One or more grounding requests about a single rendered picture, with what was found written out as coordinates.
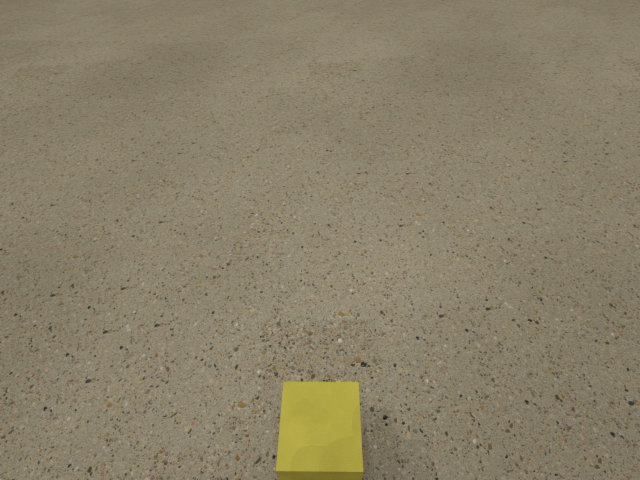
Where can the carton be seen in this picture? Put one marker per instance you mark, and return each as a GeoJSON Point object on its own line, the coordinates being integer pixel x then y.
{"type": "Point", "coordinates": [320, 432]}

